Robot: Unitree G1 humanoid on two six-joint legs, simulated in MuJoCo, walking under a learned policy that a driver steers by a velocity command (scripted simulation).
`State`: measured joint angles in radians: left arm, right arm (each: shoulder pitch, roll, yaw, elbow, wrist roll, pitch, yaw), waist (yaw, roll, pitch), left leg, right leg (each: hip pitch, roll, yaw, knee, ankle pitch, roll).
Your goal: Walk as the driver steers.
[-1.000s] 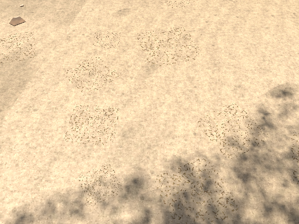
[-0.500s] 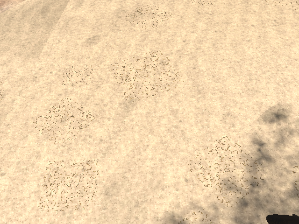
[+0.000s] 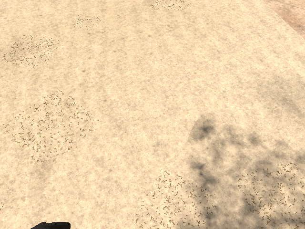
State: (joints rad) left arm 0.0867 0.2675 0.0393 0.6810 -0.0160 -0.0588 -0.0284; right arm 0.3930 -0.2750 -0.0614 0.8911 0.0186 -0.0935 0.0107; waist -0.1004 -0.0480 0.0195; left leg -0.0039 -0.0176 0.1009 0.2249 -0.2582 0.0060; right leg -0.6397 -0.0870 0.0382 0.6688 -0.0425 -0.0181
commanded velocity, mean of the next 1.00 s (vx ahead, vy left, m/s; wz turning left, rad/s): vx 0.50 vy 0.00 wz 0.32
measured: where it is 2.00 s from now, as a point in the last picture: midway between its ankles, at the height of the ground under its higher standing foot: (81, 122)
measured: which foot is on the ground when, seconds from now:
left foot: down 0.00-0.12, up 0.14-0.64, down 0.66-1.00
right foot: up 0.00-0.10, down 0.12-0.68, up 0.70-1.00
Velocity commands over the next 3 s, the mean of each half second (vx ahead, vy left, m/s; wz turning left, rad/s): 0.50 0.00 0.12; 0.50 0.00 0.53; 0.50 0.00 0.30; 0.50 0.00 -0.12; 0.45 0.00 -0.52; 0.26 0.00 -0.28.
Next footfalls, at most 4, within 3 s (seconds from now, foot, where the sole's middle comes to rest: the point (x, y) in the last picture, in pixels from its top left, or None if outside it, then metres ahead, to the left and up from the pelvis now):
0.12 right None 0.23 -0.14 -0.78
0.66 left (117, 222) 0.51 0.12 -0.78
1.14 right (135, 154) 0.84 0.02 -0.78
1.64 left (64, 144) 0.93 0.38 -0.78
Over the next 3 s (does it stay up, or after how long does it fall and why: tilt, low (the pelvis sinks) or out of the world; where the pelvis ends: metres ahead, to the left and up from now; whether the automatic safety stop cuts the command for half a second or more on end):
stays up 1.43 0.42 0.00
